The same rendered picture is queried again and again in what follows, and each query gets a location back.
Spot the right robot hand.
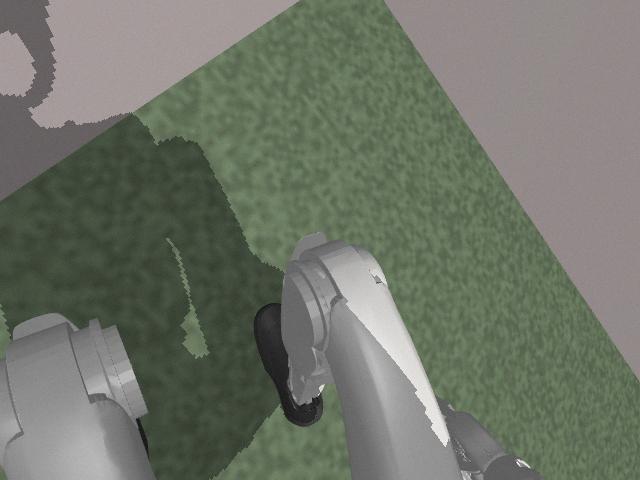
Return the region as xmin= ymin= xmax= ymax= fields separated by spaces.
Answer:
xmin=435 ymin=396 xmax=509 ymax=480

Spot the right robot arm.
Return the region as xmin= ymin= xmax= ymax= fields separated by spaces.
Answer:
xmin=483 ymin=455 xmax=545 ymax=480

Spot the right robot foot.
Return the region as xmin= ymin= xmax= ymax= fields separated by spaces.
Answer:
xmin=254 ymin=303 xmax=323 ymax=427

